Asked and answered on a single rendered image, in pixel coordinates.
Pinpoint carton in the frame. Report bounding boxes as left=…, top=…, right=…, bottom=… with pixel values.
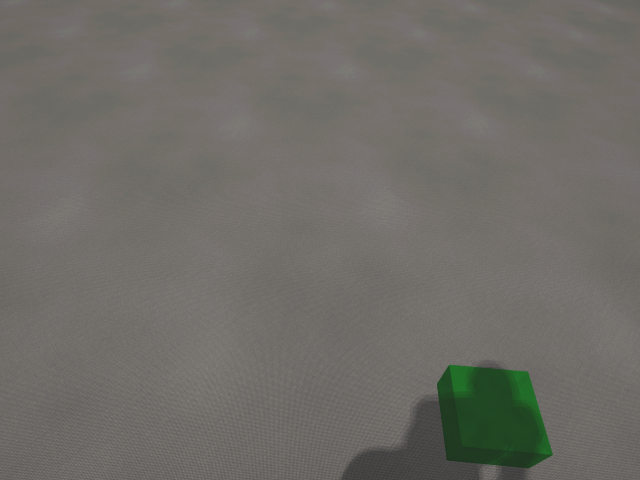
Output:
left=437, top=365, right=553, bottom=468

